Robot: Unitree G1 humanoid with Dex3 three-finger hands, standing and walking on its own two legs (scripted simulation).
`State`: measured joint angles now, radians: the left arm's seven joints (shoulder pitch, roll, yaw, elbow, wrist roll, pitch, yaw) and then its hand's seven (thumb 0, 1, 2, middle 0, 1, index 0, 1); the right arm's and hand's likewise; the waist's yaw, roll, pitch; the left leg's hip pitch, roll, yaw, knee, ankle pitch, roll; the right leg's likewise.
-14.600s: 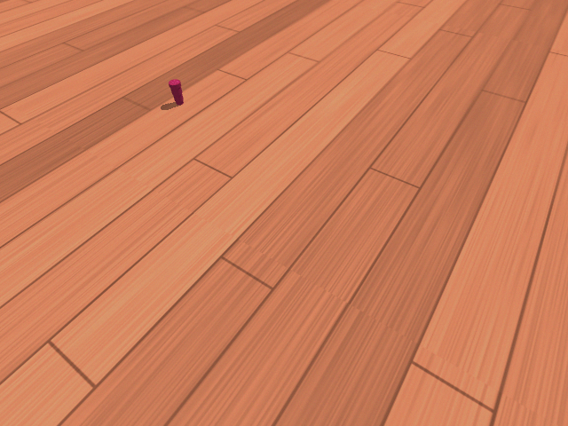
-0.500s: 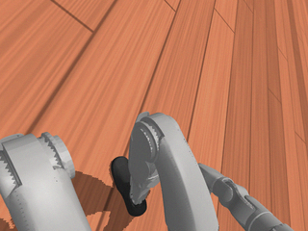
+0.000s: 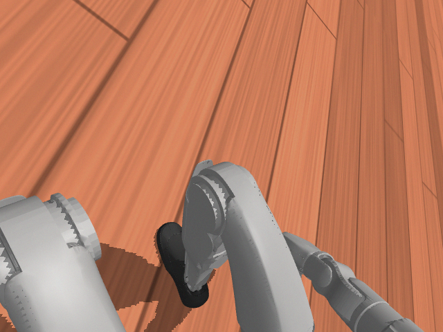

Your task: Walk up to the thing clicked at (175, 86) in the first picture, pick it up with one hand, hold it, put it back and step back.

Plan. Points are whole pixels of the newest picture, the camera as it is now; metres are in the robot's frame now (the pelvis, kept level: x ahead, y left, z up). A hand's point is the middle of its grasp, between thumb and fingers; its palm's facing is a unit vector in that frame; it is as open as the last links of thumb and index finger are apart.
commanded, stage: settle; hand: left
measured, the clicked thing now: out of the picture +0.42 +0.35 -0.21
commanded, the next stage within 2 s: lift in 1.94 s
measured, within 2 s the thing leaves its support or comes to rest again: leaves its support in 0.30 s
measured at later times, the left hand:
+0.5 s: hand out of the picture +0.40 +0.37 -0.13, palm faces +0.52 -0.86 -0.02, open 9.4 cm
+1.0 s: hand out of the picture +0.37 +0.37 -0.03, palm faces +0.50 -0.86 -0.06, open 9.4 cm
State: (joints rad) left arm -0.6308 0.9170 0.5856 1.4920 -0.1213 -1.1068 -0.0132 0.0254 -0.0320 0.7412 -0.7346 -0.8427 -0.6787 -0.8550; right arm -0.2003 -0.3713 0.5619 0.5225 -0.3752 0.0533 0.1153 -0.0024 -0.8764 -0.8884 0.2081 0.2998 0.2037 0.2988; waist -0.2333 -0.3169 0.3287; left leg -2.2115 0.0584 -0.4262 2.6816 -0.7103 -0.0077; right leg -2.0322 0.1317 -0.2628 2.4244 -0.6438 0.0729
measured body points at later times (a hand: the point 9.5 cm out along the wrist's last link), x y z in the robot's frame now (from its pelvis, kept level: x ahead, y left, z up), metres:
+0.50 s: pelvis +0.00 +0.00 +0.01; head +0.20 +0.20 +0.36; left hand +0.36 +0.41 -0.12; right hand +0.19 -0.24 -0.02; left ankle +0.08 +0.13 -0.25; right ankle +0.14 -0.12 -0.25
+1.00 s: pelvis +0.02 -0.02 +0.04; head +0.20 +0.13 +0.43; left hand +0.33 +0.41 -0.02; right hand +0.21 -0.24 -0.05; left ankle +0.08 +0.13 -0.25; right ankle +0.14 -0.12 -0.25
